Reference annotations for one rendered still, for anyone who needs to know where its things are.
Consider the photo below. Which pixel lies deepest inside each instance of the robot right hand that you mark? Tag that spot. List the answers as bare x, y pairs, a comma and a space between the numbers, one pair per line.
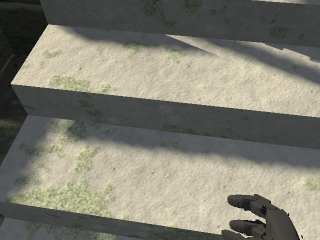
278, 223

